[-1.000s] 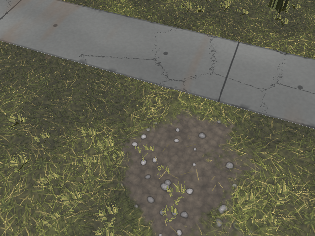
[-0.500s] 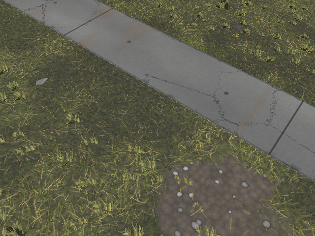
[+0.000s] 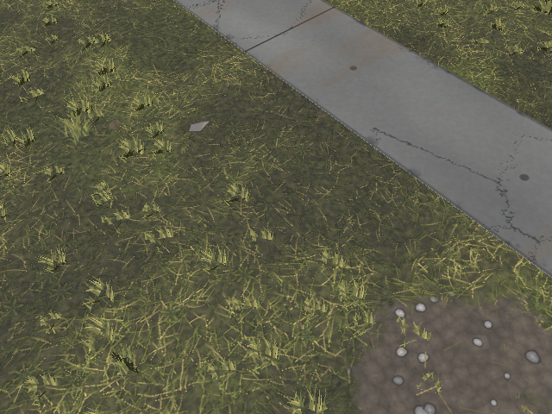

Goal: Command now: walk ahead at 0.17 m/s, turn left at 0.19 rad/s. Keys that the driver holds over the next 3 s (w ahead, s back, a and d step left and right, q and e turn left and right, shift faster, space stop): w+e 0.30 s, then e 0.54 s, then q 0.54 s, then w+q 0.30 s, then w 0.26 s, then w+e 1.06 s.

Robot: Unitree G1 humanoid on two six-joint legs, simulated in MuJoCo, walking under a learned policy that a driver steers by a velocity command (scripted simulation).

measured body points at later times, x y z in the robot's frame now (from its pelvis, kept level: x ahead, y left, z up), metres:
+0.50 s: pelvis +0.11 +0.02 +0.01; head +0.14 +0.03 +0.46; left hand +0.22 +0.28 -0.13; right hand +0.18 -0.26 -0.10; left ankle +0.12 +0.11 -0.74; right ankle +0.06 -0.09 -0.67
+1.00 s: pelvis +0.19 -0.04 +0.00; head +0.22 -0.08 +0.45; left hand +0.43 +0.14 -0.10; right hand +0.16 -0.32 -0.14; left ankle +0.25 +0.09 -0.68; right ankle +0.21 -0.12 -0.74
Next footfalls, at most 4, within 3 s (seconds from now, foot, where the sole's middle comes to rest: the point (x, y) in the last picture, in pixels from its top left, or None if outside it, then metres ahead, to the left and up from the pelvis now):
0.36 left None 0.16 0.11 -0.78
0.78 right None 0.25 -0.13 -0.78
1.24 left None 0.26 0.05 -0.78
1.66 right None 0.28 -0.17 -0.78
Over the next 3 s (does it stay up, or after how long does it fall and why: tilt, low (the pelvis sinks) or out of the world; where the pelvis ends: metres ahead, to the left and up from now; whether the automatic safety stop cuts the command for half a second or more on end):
stays up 0.90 -0.16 0.00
